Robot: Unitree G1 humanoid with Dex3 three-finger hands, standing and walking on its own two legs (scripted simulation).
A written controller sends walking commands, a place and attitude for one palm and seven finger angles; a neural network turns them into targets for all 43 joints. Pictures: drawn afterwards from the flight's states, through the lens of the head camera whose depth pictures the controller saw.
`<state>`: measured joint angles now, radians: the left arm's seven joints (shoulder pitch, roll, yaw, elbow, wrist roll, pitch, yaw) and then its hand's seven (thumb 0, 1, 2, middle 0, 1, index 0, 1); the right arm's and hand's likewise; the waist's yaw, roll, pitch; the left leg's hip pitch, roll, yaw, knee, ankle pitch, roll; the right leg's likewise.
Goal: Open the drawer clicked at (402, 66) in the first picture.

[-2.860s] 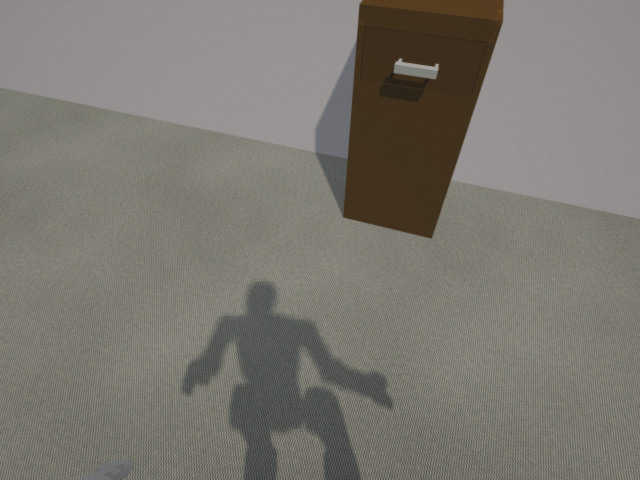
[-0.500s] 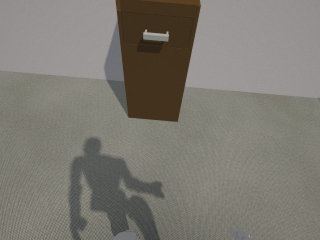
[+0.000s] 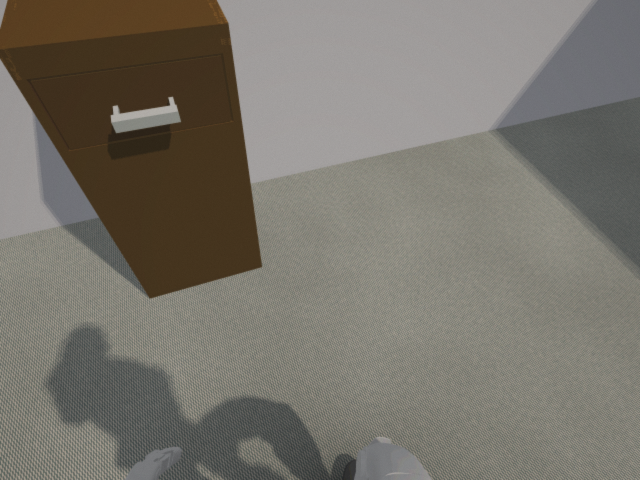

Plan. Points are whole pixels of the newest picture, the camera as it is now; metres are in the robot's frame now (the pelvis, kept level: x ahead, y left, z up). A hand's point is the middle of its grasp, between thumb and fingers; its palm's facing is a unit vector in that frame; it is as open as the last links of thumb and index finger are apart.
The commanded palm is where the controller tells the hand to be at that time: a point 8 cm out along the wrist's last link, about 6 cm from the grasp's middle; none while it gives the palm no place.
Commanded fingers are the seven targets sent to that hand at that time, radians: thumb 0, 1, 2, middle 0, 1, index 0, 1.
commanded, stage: walk to a spot facing it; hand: left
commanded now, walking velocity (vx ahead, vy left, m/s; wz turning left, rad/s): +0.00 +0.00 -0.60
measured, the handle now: (145, 112) +0.80 +0.38 -0.03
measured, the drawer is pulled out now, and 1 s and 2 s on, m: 0.00 0.00 0.00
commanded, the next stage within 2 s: turn to face it in 0.08 s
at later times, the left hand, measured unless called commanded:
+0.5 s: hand (179, 459) +0.18 +0.20 -0.18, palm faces +0.03 -0.99 -0.15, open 7.4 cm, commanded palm none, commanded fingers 0.00 0.90 0.90 -0.20 -0.30 -0.20 -0.30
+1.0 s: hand out of the picture +0.14 +0.21 -0.15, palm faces +0.18 -0.94 -0.29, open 7.4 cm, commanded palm none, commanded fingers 0.00 0.90 0.90 -0.20 -0.30 -0.20 -0.30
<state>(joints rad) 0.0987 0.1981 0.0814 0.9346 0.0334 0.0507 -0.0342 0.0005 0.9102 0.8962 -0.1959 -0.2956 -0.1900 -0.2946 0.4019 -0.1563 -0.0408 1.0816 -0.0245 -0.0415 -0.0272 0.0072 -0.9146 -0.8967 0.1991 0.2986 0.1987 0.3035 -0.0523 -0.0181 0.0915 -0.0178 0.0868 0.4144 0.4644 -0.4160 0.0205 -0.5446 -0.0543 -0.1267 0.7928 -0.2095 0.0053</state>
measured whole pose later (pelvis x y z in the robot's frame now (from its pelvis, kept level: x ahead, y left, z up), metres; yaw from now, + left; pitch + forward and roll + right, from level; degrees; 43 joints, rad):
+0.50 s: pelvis +0.08 +0.03 -0.01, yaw -2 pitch -1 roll -2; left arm 0.19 0.18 0.05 0.97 0.02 0.03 0.02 0.00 0.90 0.90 -0.20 -0.30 -0.20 -0.30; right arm 0.26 -0.15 -0.03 1.00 -0.02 0.02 -0.01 0.01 -0.92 -0.90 0.20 0.30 0.20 0.30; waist -0.01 -0.03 -0.01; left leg -0.30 0.05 0.05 0.65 -0.33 0.01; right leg -0.30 -0.02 -0.13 0.61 -0.31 0.00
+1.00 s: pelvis +0.07 +0.00 +0.00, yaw +10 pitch +0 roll +0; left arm 0.14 0.18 0.05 0.94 0.01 0.02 0.03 0.00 0.91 0.90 -0.20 -0.30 -0.19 -0.30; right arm 0.25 -0.22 -0.08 0.99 -0.01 0.05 -0.01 0.01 -0.91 -0.90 0.20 0.30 0.20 0.30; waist -0.04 0.06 0.04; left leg -0.36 -0.06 -0.11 0.58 -0.27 -0.01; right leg -0.24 0.00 -0.03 0.53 -0.30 0.00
